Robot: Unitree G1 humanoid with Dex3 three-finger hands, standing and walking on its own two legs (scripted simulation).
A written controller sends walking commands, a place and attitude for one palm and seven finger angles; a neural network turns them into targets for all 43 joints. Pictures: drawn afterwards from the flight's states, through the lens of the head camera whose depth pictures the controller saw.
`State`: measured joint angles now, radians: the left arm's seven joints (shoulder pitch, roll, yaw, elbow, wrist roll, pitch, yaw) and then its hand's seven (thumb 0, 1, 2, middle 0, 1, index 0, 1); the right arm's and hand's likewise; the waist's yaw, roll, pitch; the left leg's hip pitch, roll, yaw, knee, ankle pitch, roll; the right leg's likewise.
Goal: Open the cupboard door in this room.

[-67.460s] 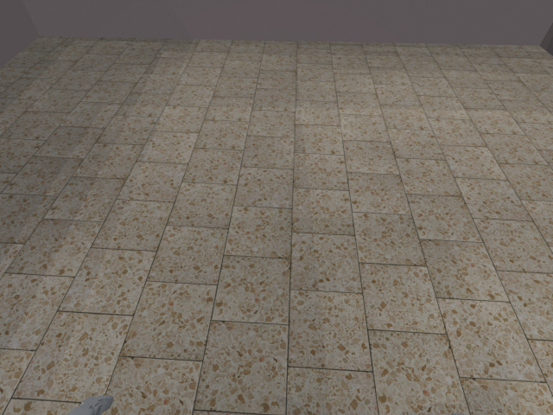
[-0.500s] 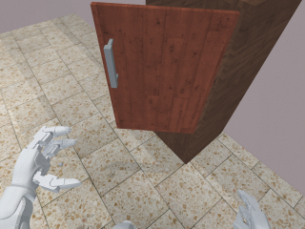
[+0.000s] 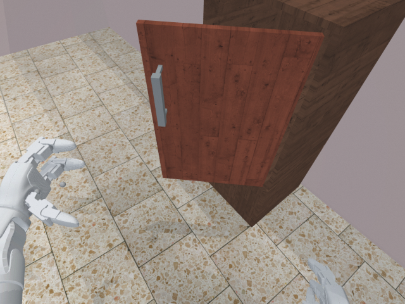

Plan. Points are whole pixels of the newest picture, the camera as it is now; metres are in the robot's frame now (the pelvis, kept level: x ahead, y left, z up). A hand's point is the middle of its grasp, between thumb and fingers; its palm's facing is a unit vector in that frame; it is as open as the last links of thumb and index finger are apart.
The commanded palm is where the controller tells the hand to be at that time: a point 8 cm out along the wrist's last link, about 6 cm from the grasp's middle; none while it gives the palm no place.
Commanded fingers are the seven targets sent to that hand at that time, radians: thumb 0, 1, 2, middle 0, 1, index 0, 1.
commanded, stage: raise the hand with hooked fingers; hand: left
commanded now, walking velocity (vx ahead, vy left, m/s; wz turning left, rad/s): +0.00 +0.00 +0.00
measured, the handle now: (161, 97) +0.58 +0.16 +0.07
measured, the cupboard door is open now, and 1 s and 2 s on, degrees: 46 46 46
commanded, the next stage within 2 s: move the hooked fingers beside the handle in 0.48 s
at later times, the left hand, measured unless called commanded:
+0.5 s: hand (75, 183) +0.29 +0.26 +0.10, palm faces +0.02 -1.00 -0.03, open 14.0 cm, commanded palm +0.26 +0.30 +0.10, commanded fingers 0.00 -0.50 0.30 -0.30 -1.20 -0.30 -1.20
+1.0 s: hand (96, 158) +0.35 +0.24 +0.09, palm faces -0.02 -1.00 -0.01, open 14.0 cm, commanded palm +0.33 +0.29 +0.09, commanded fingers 0.00 -0.50 0.30 -0.30 -1.20 -0.30 -1.20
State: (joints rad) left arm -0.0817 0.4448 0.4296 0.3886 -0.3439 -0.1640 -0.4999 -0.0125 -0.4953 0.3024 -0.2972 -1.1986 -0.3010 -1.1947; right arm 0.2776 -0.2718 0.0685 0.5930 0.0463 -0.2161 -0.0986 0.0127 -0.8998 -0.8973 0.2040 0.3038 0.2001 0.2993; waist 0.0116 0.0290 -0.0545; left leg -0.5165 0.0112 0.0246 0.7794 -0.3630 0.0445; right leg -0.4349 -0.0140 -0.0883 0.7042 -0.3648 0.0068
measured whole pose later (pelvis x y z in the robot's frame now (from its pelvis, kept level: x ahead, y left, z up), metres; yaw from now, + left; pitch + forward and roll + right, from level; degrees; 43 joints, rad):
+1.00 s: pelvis +0.00 -0.03 +0.00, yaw -1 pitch +8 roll -1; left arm -0.32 0.48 0.44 0.69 -0.31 -0.22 -0.52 -0.01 -0.50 0.30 -0.30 -1.20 -0.30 -1.20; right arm 0.31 -0.30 0.04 0.61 0.05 -0.18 -0.10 0.01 -0.90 -0.90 0.20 0.30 0.20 0.30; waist -0.03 0.03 -0.06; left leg -0.55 0.03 0.03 0.76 -0.35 0.01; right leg -0.49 0.01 -0.08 0.72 -0.37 -0.02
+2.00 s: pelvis +0.00 -0.01 -0.02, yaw -2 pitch +16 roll -2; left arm -0.88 0.61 0.44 1.22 -0.13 -0.33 -0.38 -0.01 -0.50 0.30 -0.30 -1.20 -0.30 -1.20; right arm 0.39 -0.30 0.05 0.65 0.02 0.00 -0.05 0.01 -0.90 -0.90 0.20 0.30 0.20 0.30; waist -0.15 0.02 -0.07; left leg -0.77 0.04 0.04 0.87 -0.38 0.03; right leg -0.71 0.01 -0.07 0.81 -0.38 -0.01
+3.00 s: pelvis +0.01 +0.00 -0.02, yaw -3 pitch +19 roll -4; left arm -0.91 0.62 0.45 1.21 -0.11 -0.34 -0.37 -0.01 -0.50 0.30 -0.30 -1.20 -0.30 -1.20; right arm 0.39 -0.27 0.05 0.61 0.00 0.08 -0.03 0.00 -0.90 -0.90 0.20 0.30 0.20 0.30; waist -0.16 0.02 -0.09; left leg -0.84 0.05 0.03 0.93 -0.42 0.04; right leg -0.76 0.02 -0.07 0.83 -0.40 0.01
